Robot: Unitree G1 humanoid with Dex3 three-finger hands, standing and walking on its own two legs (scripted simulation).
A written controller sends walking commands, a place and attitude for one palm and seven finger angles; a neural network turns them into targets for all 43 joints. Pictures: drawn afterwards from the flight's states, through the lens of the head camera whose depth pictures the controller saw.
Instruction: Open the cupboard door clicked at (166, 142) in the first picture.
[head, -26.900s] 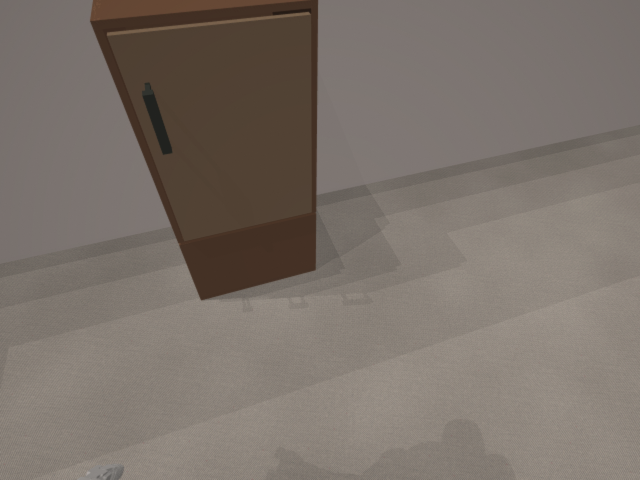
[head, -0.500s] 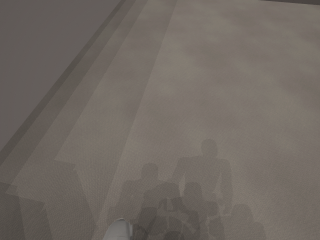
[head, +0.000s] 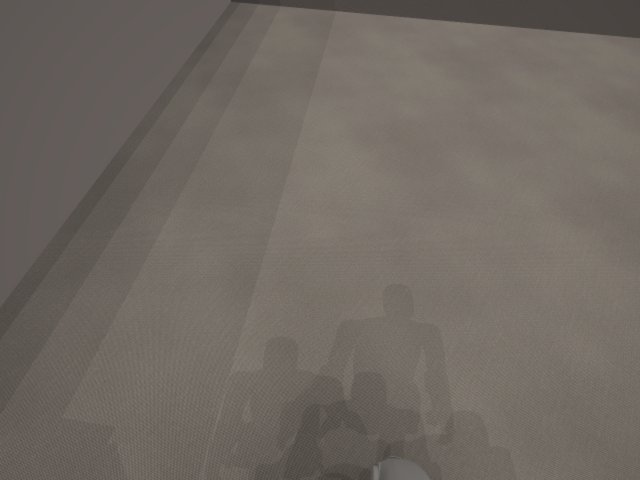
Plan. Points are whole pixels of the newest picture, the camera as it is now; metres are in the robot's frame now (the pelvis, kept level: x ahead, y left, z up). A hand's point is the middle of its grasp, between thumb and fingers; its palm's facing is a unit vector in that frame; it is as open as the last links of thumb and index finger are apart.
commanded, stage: walk to a spot facing it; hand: left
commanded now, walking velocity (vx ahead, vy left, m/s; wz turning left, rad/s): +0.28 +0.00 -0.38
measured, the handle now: out of the picture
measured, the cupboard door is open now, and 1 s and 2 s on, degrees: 43 43 43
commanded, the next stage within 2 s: turn to face it in 0.04 s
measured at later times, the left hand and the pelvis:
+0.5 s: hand (273, 362) +0.31 +0.11 -0.16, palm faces +0.10 -0.98 -0.17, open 7.0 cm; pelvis +0.20 -0.07 +0.00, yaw +6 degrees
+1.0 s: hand (240, 378) +0.28 +0.16 -0.16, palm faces +0.37 -0.88 -0.31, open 7.4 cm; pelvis +0.27 -0.09 -0.01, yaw +22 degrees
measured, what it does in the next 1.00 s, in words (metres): walks ahead, turning left: right foot, then left foot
